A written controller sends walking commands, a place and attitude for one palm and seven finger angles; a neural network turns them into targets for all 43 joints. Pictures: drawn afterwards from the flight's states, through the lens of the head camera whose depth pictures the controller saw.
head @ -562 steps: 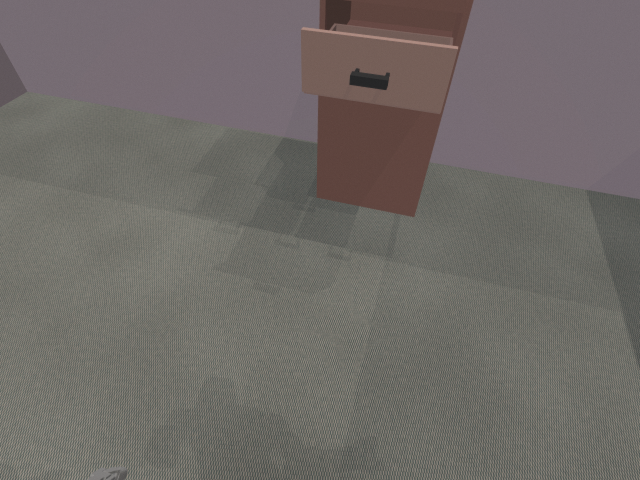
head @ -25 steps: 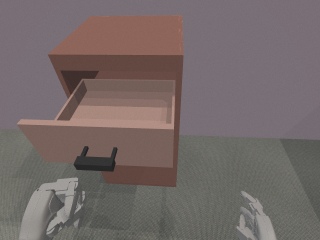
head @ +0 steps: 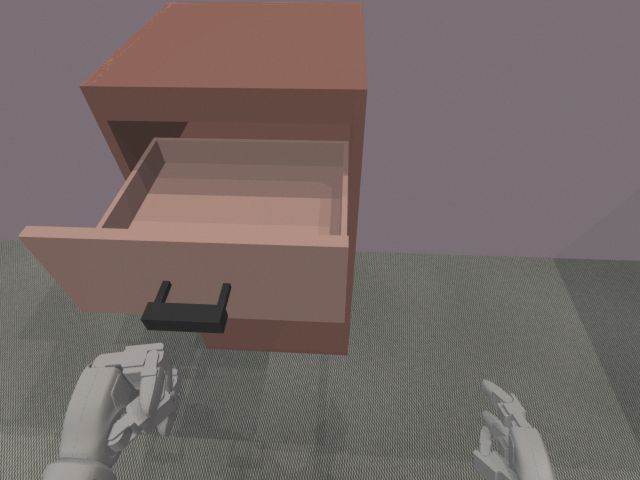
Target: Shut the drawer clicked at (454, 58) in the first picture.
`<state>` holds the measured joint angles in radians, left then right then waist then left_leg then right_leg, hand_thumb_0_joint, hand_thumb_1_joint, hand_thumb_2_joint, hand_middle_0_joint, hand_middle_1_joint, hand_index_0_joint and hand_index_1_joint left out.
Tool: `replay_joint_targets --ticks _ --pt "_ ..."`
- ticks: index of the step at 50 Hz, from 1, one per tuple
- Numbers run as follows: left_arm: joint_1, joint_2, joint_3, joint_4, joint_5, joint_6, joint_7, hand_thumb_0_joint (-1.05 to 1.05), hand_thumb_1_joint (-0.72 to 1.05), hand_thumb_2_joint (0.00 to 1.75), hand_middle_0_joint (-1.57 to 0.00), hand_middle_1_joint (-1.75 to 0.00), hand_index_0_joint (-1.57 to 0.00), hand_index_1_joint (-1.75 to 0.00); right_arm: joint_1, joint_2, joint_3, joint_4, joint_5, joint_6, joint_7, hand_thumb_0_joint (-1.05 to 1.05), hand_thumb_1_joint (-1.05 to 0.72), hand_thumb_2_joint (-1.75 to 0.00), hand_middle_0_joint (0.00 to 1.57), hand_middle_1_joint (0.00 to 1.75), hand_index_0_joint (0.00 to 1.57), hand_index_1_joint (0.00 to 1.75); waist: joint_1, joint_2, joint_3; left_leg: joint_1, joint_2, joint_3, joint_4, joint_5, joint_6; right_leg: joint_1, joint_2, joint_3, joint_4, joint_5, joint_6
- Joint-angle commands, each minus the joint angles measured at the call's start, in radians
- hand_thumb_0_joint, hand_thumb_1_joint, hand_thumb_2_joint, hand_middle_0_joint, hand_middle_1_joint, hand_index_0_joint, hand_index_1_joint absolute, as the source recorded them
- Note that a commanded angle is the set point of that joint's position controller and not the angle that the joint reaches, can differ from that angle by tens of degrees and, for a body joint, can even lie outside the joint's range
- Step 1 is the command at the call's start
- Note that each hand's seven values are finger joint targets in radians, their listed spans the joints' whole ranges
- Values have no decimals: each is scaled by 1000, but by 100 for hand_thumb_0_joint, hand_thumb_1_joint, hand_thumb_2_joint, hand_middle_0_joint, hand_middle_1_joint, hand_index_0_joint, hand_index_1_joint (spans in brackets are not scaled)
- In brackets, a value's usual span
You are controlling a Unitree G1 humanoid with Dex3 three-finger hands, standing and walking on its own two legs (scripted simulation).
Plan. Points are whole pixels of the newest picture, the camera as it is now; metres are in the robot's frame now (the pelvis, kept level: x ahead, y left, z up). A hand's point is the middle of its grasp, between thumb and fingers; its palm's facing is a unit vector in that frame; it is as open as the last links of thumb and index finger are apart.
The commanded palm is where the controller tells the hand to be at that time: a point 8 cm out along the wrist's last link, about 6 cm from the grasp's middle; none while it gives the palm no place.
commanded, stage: bring the fist close to the handle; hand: left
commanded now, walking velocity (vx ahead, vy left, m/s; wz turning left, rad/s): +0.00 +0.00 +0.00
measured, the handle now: (190, 303) +0.33 +0.21 +0.03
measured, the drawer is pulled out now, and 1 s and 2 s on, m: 0.28 0.28 0.19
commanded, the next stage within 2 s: push the drawer shut in 1.00 s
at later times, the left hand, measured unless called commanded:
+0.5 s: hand (196, 380) +0.22 +0.17 +0.04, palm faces +0.00 -1.00 -0.04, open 3.3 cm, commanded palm +0.21 +0.22 +0.04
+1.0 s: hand (200, 368) +0.24 +0.17 +0.03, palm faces +0.02 -1.00 -0.04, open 3.3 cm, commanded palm +0.22 +0.23 +0.03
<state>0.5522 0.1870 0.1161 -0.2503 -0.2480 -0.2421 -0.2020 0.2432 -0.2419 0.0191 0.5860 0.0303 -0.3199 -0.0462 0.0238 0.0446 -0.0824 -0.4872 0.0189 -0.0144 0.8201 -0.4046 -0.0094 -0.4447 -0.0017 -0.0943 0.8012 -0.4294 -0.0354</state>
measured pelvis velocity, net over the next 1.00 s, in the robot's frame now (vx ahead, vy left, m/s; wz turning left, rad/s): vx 0.00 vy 0.01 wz -0.02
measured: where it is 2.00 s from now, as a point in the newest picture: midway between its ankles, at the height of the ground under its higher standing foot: outside the picture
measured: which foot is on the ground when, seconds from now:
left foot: down 0.00-1.00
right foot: down 0.00-1.00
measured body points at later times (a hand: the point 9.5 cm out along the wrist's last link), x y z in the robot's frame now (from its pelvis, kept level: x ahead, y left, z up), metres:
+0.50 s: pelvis -0.01 +0.01 -0.02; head +0.03 +0.01 +0.42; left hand +0.22 +0.22 +0.04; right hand +0.16 -0.22 -0.10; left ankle +0.01 +0.13 -0.70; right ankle -0.01 -0.09 -0.70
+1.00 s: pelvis +0.00 +0.01 -0.03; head +0.05 +0.00 +0.42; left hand +0.24 +0.23 +0.03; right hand +0.16 -0.23 -0.11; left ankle +0.01 +0.13 -0.70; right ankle -0.01 -0.09 -0.70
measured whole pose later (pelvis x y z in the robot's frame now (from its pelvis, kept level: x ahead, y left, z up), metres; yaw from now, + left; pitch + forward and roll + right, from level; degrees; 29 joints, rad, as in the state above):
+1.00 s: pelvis +0.00 +0.01 -0.03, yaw -1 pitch +12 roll -1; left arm 0.31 0.19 0.10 0.00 -0.22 -0.35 -0.13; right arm 0.25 -0.25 0.02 0.53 0.01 -0.16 -0.02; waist -0.02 0.04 -0.12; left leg -0.75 0.02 -0.01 1.02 -0.48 0.00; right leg -0.71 0.00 -0.08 0.99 -0.50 -0.03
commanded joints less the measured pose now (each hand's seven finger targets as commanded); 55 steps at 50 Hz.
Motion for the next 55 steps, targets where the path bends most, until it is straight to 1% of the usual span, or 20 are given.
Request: replay_joint_targets --ticks 1,5,8,13,14,17,19,21,23,24,26,28,30,33,35,40,45,47,48,55 --pt "-58 95 47 -194 -8 -81 11 0 90 90 -140 -160 -140 -160 -97 -105 -42 -170 5 -40 -3 0 -90 -90 20 30 20 30 -15 -40 -81 27 -32 2 -89 199 37 -2 -5 46 -125 235 27" --pt "-90 96 47 -174 1 -103 27 0 90 90 -140 -160 -140 -160 -88 -109 -45 -175 2 -25 -2 0 -90 -90 20 30 20 30 -24 -54 -97 4 -29 -3 -75 177 36 -33 -1 40 -102 195 26" --pt "-98 90 39 -168 8 -120 37 0 90 90 -140 -160 -140 -160 -84 -110 -44 -175 -1 -16 1 0 -90 -90 20 30 20 30 -22 -9 -117 -3 -27 -8 -63 193 32 -47 3 31 -72 207 18" --pt "-126 80 15 -128 25 -136 54 0 90 90 -140 -160 -140 -160 -77 -115 -46 -182 -6 4 7 0 -90 -90 20 30 20 30 -30 -19 -120 -46 -23 -15 -40 160 29 -96 5 26 -38 162 17" --pt "-135 57 -9 -116 27 -135 55 0 90 90 -140 -160 -140 -160 -74 -114 -44 -189 -7 8 9 0 -90 -90 20 30 20 30 -36 -12 -122 -49 -25 -14 -32 156 29 -107 4 27 -32 162 18" --pt "-203 64 -15 -98 34 -145 66 0 90 90 -140 -160 -140 -160 -69 -121 -44 -196 -9 19 9 0 -90 -90 20 30 20 30 -43 -18 -140 -70 -21 -21 -15 131 27 -143 6 27 -9 132 18" --pt "-202 87 19 -63 38 -148 78 0 90 90 -140 -160 -140 -160 -61 -122 -47 -192 -13 31 8 0 -90 -90 20 30 20 30 -36 -39 -162 -87 -22 -16 -2 132 29 -134 6 35 -3 133 17" --pt "-256 83 10 -52 38 -155 78 0 90 90 -140 -160 -140 -160 -62 -124 -45 -197 -11 40 10 0 -90 -90 20 30 20 30 -43 -35 -172 -100 -22 -17 10 131 28 -150 6 35 11 132 16" --pt "-269 89 18 -38 44 -162 86 0 90 90 -140 -160 -140 -160 -62 -123 -45 -195 -11 46 11 0 -90 -90 20 30 20 30 -35 3 -180 -100 -20 -18 15 140 26 -159 7 33 23 134 11" --pt "-281 57 -17 -16 47 -161 86 0 90 90 -140 -160 -140 -160 -58 -122 -42 -199 -13 50 14 0 -90 -90 20 30 20 30 -46 -18 -178 -108 -21 -18 21 136 27 -168 7 32 29 136 14" --pt "-338 71 -6 1 46 -166 89 0 90 90 -140 -160 -140 -160 -56 -126 -45 -192 -14 55 15 0 -90 -90 20 30 20 30 -50 -11 -196 -117 -19 -19 37 134 26 -184 8 35 40 138 14" --pt "-328 98 21 38 50 -166 91 0 90 90 -140 -160 -140 -160 -50 -131 -46 -190 -18 64 15 0 -90 -90 20 30 20 30 -41 -46 -214 -143 -19 -18 46 141 28 -167 7 41 46 146 13" --pt "-376 65 -14 49 53 -170 88 0 90 90 -140 -160 -140 -160 -56 -127 -45 -193 -16 72 19 0 -90 -90 20 30 20 30 -49 -15 -220 -144 -20 -16 57 143 26 -192 5 39 62 153 13" --pt "-360 102 15 15 49 -169 100 0 90 90 -140 -160 -140 -160 -50 -130 -48 -208 -15 83 19 0 -90 -90 20 30 20 30 -35 -12 -263 -128 -18 -13 51 165 29 -155 7 42 59 171 12" --pt "-350 91 11 -2 45 -166 105 0 90 90 -140 -160 -140 -160 -48 -123 -48 -214 -14 88 20 0 -90 -90 20 30 20 30 -34 -20 -285 -118 -19 -7 51 185 30 -129 5 47 55 204 15" --pt "-335 98 31 47 36 -155 106 0 90 90 -140 -160 -140 -160 -49 -125 -45 -212 -11 108 18 0 -90 -90 20 30 20 30 -45 -54 -218 -160 -20 -1 51 149 30 -138 5 54 36 182 20" --pt "-331 98 27 25 23 -172 81 0 90 90 -140 -160 -140 -160 -47 -126 -49 -211 -10 105 14 0 -90 -90 20 30 20 30 -49 -32 -247 -146 -22 2 61 165 32 -129 2 59 37 207 21" --pt "-311 102 34 36 19 -174 73 0 90 90 -140 -160 -140 -160 -42 -128 -48 -210 -8 104 13 0 -90 -90 20 30 20 30 -48 -36 -232 -149 -21 -1 60 168 31 -134 3 56 38 207 20" --pt "-333 104 24 39 21 -174 71 0 90 90 -140 -160 -140 -160 -48 -131 -48 -208 -9 105 11 0 -90 -90 20 30 20 30 -60 -37 -215 -160 -20 -1 68 158 34 -150 4 59 36 196 22" --pt "-319 115 40 17 20 -182 68 0 90 90 -140 -160 -140 -160 -38 -127 -53 -207 -7 105 11 0 -90 -90 20 30 20 30 -52 -19 -261 -129 -18 -4 69 203 32 -134 5 53 52 243 20"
